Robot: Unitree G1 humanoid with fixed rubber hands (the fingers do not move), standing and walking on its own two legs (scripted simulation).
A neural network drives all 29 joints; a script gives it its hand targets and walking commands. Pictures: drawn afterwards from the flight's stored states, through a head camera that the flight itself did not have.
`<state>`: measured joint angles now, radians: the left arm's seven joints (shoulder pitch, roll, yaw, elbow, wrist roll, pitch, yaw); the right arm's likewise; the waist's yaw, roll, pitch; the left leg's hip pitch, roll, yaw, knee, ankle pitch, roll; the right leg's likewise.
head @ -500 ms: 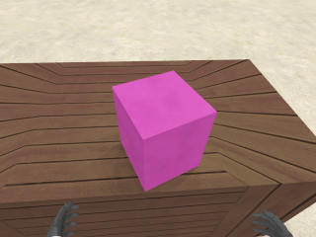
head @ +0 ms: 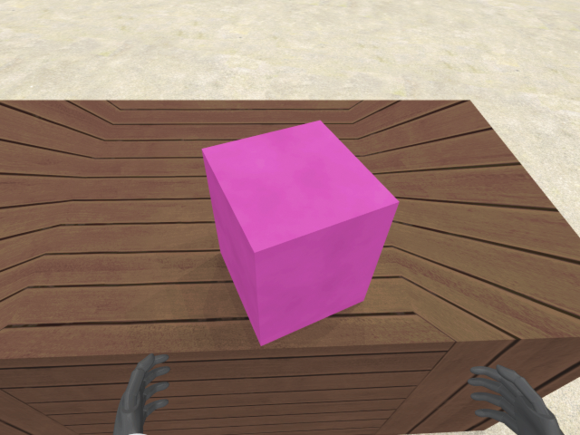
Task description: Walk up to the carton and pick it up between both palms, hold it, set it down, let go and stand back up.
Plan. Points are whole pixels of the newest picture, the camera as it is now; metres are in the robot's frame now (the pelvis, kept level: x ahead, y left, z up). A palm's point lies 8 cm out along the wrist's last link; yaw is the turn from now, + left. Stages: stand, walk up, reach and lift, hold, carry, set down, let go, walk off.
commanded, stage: reach and lift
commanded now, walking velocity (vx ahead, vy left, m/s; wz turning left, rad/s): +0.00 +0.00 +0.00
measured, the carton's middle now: (290, 232) +0.43 +0.03 +0.03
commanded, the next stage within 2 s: none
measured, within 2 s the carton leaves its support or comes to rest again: neither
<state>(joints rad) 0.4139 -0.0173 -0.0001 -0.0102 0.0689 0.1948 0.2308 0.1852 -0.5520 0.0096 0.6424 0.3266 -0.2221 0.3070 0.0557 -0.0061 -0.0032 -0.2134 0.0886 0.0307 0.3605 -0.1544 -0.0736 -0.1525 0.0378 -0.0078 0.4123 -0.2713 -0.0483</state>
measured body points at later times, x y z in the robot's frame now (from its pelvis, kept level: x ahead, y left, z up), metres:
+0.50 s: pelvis -0.02 -0.01 +0.00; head -0.01 -0.01 +0.45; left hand +0.20 +0.16 +0.02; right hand +0.23 -0.31 +0.00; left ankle +0.02 +0.17 -0.74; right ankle -0.03 -0.09 -0.74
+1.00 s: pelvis -0.02 -0.01 +0.00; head -0.01 -0.01 +0.45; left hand +0.23 +0.17 +0.06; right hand +0.27 -0.30 +0.03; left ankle +0.02 +0.17 -0.74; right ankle -0.03 -0.09 -0.74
